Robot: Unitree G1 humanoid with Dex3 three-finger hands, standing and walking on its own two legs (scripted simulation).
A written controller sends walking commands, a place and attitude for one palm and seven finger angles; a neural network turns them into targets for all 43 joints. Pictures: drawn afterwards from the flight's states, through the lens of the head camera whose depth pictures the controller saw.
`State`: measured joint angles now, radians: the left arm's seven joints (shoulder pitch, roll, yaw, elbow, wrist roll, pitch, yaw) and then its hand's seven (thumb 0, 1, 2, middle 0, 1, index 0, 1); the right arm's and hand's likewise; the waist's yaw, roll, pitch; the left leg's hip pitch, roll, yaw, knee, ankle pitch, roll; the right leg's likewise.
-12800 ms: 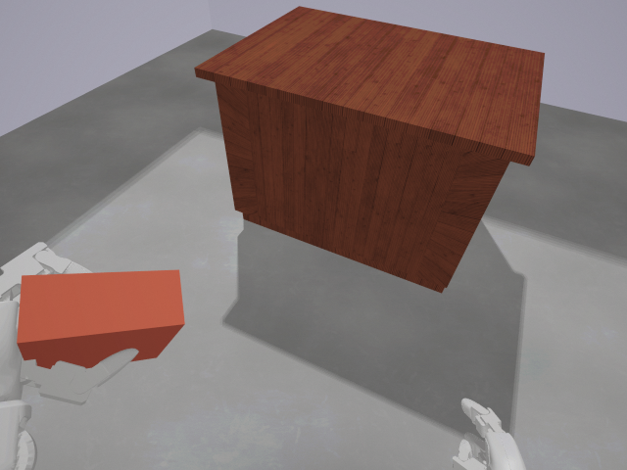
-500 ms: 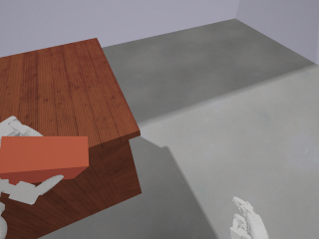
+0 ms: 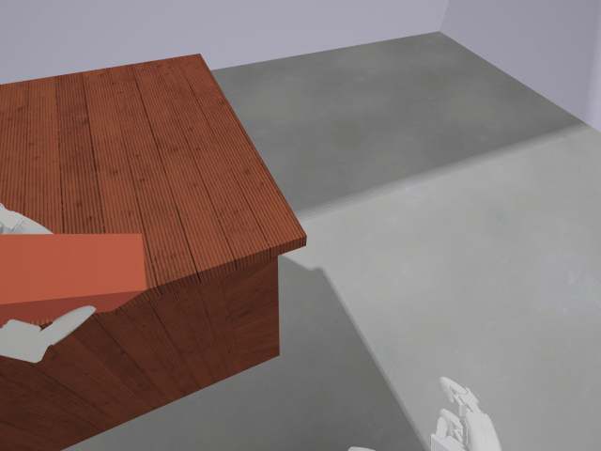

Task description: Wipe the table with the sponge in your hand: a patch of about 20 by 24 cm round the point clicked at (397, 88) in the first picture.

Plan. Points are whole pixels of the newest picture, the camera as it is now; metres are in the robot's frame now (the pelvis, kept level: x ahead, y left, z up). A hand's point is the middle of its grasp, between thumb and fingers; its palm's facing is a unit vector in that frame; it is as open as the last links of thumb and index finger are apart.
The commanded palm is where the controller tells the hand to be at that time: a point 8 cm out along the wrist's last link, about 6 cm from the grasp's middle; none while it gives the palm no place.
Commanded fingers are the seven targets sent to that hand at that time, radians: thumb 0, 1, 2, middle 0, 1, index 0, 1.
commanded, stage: shuffle to correct the standing spot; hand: left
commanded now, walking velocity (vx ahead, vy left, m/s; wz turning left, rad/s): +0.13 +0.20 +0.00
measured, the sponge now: (81, 280) +0.24 +0.23 +0.17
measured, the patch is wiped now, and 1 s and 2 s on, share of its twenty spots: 0.00 0.00 0.00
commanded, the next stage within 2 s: come to a stop and stand still in 1.26 s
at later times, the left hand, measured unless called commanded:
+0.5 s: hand out of the picture +0.25 +0.38 +0.18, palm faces +0.43 -0.81 -0.40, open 9.6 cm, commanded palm +0.18 +0.41 +0.19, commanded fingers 0.00 0.10 1.30 -1.20 -1.60 -1.20 -1.60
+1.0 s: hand out of the picture +0.28 +0.46 +0.18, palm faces +0.41 -0.83 -0.39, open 9.6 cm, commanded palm +0.21 +0.50 +0.19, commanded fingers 0.00 0.10 1.30 -1.20 -1.60 -1.20 -1.60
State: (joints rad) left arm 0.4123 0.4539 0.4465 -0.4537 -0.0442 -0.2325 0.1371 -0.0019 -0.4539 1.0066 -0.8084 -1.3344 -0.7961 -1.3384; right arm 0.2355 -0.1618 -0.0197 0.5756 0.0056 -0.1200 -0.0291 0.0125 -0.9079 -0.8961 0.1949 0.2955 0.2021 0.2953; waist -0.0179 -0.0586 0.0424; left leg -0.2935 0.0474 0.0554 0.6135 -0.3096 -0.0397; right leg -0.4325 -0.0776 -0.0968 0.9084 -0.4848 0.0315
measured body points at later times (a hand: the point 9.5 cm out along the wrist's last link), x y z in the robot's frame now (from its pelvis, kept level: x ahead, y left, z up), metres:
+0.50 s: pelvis +0.03 +0.13 +0.00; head +0.05 +0.14 +0.45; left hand +0.22 +0.42 +0.21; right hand +0.21 -0.11 -0.07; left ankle +0.06 +0.26 -0.72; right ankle +0.01 +0.01 -0.68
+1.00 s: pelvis +0.06 +0.22 +0.00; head +0.08 +0.23 +0.45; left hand +0.25 +0.50 +0.20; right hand +0.24 -0.02 -0.07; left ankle +0.10 +0.37 -0.72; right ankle +0.04 +0.10 -0.70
